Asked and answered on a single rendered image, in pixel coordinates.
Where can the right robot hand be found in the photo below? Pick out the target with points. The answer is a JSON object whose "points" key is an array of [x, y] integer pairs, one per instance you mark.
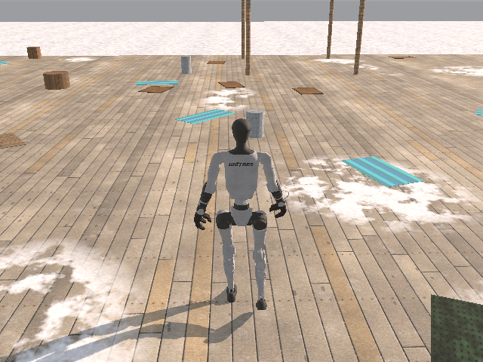
{"points": [[276, 207]]}

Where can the robot left upper arm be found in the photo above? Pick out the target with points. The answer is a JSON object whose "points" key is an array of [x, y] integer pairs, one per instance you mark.
{"points": [[218, 158]]}

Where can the robot right thigh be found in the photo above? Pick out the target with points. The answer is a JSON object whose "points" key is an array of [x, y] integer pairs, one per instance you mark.
{"points": [[259, 224]]}

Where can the left robot hand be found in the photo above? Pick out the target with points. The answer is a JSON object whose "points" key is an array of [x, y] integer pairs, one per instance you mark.
{"points": [[198, 218]]}

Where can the left robot forearm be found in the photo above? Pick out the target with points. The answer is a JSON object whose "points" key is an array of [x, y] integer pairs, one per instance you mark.
{"points": [[203, 201]]}

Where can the right robot forearm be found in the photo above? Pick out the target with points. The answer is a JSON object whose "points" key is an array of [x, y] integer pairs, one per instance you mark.
{"points": [[278, 196]]}

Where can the robot torso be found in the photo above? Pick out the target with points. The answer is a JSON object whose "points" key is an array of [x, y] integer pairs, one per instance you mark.
{"points": [[241, 173]]}

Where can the robot right upper arm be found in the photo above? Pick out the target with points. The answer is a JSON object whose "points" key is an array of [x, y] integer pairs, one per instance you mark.
{"points": [[264, 158]]}

